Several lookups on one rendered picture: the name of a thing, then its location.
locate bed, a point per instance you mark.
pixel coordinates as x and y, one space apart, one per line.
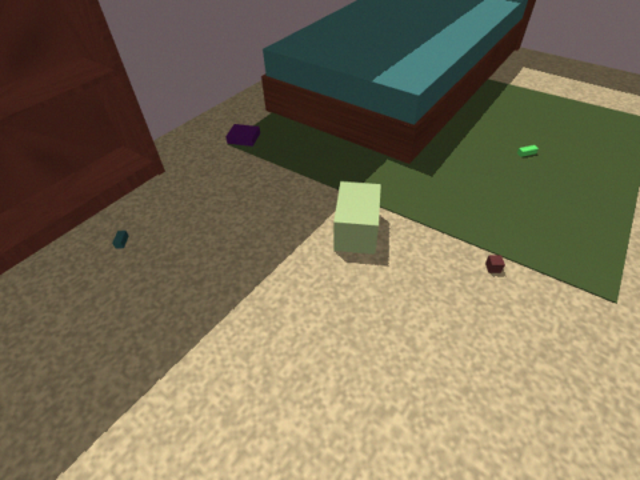
388 75

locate bookshelf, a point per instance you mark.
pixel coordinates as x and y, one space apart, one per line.
73 138

